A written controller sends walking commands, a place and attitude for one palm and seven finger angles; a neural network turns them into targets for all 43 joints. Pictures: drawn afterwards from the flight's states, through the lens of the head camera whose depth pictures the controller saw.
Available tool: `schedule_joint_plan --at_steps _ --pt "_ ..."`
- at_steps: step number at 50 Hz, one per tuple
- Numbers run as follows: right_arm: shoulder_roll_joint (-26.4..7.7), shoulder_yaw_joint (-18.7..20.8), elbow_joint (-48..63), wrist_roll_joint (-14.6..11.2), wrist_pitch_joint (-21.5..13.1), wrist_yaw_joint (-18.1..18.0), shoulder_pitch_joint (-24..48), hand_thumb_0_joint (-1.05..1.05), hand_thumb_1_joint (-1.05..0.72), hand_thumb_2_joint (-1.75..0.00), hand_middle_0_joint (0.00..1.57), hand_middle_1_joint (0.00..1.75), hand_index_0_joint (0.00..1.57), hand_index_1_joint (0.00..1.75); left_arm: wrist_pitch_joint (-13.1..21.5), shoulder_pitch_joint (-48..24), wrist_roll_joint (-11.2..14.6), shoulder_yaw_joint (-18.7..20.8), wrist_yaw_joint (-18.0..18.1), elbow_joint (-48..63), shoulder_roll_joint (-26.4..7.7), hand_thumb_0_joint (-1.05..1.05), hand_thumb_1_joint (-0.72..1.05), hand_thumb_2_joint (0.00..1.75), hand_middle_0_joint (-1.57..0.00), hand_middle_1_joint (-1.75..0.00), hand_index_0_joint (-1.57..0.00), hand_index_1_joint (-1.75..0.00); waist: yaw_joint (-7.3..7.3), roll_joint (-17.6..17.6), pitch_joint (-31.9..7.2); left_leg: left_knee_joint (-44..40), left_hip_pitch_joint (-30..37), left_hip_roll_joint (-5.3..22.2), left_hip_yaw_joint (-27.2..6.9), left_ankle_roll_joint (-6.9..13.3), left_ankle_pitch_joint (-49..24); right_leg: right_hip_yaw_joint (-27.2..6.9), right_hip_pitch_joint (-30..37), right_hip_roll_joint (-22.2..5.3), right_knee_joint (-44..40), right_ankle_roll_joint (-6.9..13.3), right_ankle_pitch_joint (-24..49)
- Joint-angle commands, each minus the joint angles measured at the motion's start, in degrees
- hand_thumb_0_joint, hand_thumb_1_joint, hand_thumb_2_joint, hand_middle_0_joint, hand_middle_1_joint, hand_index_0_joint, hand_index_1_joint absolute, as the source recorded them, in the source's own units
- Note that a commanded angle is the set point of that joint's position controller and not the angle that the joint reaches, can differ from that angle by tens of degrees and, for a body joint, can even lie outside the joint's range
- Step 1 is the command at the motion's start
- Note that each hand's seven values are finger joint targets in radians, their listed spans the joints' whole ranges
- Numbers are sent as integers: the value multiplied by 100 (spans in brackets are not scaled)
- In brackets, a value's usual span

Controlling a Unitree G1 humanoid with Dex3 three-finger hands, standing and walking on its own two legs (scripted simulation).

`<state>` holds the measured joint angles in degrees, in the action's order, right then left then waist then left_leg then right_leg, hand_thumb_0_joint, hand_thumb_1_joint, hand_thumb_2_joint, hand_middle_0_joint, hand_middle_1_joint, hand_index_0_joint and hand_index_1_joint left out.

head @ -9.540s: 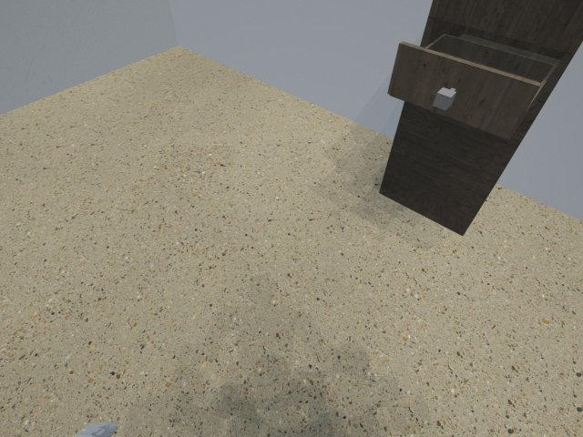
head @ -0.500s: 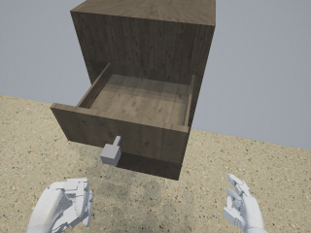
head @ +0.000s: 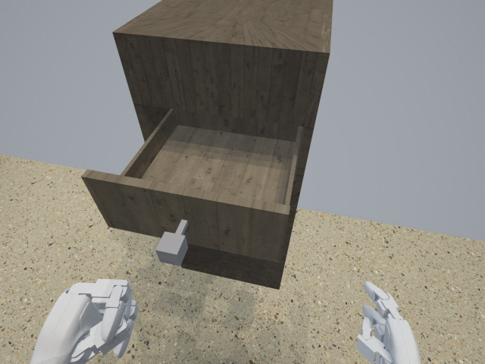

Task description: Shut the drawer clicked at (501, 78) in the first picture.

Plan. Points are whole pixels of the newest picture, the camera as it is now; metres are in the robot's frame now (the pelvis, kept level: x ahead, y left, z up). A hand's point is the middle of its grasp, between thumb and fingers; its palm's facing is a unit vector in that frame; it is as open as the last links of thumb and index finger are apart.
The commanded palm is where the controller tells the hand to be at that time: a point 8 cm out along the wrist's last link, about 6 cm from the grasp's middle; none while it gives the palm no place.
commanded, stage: raise the hand and make a fist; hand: left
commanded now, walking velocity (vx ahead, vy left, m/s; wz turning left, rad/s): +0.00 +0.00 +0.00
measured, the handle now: (176, 239) +0.34 +0.15 +0.01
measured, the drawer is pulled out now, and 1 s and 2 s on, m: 0.25 0.25 0.25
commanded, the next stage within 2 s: bring the fist close to the handle in 0.10 s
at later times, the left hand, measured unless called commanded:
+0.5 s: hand (145, 321) +0.17 +0.14 +0.08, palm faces -0.13 -0.99 -0.05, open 3.3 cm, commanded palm +0.15 +0.20 +0.08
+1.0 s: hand (172, 300) +0.22 +0.13 +0.03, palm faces -0.16 -0.99 -0.04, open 3.3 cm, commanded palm +0.20 +0.19 +0.03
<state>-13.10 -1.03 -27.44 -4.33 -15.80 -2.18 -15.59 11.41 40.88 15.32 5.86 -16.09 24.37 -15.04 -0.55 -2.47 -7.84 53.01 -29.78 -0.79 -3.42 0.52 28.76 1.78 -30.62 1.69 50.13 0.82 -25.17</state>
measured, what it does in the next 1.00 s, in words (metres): stands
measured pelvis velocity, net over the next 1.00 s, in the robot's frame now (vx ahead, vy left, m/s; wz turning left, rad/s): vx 0.00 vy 0.00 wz -0.01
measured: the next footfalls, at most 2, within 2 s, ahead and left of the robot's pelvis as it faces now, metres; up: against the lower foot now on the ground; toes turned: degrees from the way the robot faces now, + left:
none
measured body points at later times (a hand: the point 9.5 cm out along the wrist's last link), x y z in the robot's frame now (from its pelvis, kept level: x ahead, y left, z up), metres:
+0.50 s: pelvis -0.01 +0.00 -0.01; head +0.01 -0.01 +0.44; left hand +0.17 +0.20 +0.09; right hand +0.18 -0.23 -0.06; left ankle -0.02 +0.11 -0.69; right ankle +0.01 -0.11 -0.69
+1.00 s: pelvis +0.00 +0.00 -0.03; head +0.05 -0.01 +0.42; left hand +0.22 +0.18 +0.03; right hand +0.17 -0.24 -0.10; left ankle -0.02 +0.11 -0.69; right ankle +0.01 -0.11 -0.69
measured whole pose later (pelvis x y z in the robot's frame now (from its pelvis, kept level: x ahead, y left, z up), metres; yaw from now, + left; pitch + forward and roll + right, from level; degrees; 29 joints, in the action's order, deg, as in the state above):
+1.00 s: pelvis +0.00 +0.00 -0.03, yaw +0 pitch +14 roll -1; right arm -13.7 -0.9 -27.3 -1.7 -10.6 -1.4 -14.8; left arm 17.9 24.3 10.9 1.2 -12.2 7.8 -12.0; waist 2.2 -1.9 -8.0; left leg 62.0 -44.2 -1.3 -2.9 0.3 31.6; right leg 1.6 -45.7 1.3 60.1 1.0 -28.4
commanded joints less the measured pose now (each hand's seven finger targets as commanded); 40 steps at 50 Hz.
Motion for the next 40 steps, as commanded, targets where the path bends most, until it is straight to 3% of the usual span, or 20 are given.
schedule_joint_plan --at_steps 1,4,6,8,15,21,23,31,34,36,38,40 --pt "-547 230 981 -3 -460 2 715 0 -90 -90 20 30 20 30 441 -27 113 368 -13 1154 -497 0 90 90 -140 -160 -140 -160 -27 95 -132 -860 -22 14 150 106 -1466 68 394 -98 -865 22 1069" --pt "-559 235 962 -14 -469 1 740 0 -90 -90 20 30 20 30 441 -38 102 475 -33 1132 -591 0 90 90 -140 -160 -140 -160 -53 -9 -189 -869 -4 12 163 103 -1482 50 444 -100 -866 36 1068" --pt "-558 228 970 -10 -482 -3 738 0 -90 -90 20 30 20 30 431 -156 111 286 -49 1160 -433 0 90 90 -140 -160 -140 -160 -1 77 -107 -876 14 11 158 121 -1449 74 379 -97 -883 14 1047" --pt "-568 237 930 -9 -486 -17 761 0 -90 -90 20 30 20 30 410 -115 108 451 -43 1066 -586 0 90 90 -140 -160 -140 -160 -31 87 -174 -851 1 10 164 122 -1458 38 425 -80 -904 24 1060" --pt "-631 228 871 45 -453 -15 707 0 -90 -90 20 30 20 30 452 -511 46 128 -52 735 -322 0 90 90 -140 -160 -140 -160 118 207 22 -829 -103 0 136 128 -1235 58 173 -99 -894 -6 770" --pt "-633 251 878 105 -353 19 649 0 -90 -90 20 30 20 30 613 -772 -96 95 73 623 -323 0 90 90 -140 -160 -140 -160 124 56 -212 -717 -235 -16 148 123 -1174 68 65 -126 -722 10 632" --pt "-643 269 820 123 -292 16 640 0 -90 -90 20 30 20 30 654 -907 -129 237 142 454 -452 0 90 90 -140 -160 -140 -160 140 174 -284 -662 -305 -10 133 119 -1235 83 53 -107 -650 16 707" --pt "-676 276 882 146 -148 20 555 0 -90 -90 20 30 20 30 776 -1142 -152 -10 153 162 -247 0 90 90 -140 -160 -140 -160 211 75 -513 -454 -485 -14 164 98 -1345 62 -131 -127 -424 21 890" --pt "-698 286 867 178 -92 11 524 0 -90 -90 20 30 20 30 833 -1295 -210 -78 212 -40 -192 0 90 90 -140 -160 -140 -160 248 248 -482 -385 -629 -4 142 99 -1295 69 -255 -118 -343 23 820" --pt "-713 282 886 189 -82 16 486 0 -90 -90 20 30 20 30 905 -1508 -236 -151 242 47 -187 0 90 90 -140 -160 -140 -160 244 38 -695 -328 -600 -9 128 85 -1335 76 -318 -128 -216 36 852" --pt "-714 306 878 203 -29 19 480 0 -90 -90 20 30 20 30 910 -1413 -288 -32 329 -105 -286 0 90 90 -140 -160 -140 -160 218 153 -753 -261 -684 3 133 90 -1420 81 -340 -114 -155 42 933" --pt "-709 297 911 212 25 33 409 0 -90 -90 20 30 20 30 940 -1533 -309 -144 352 -151 -176 0 90 90 -140 -160 -140 -160 241 108 -837 -200 -735 -4 143 75 -1504 91 -380 -124 -47 47 1053"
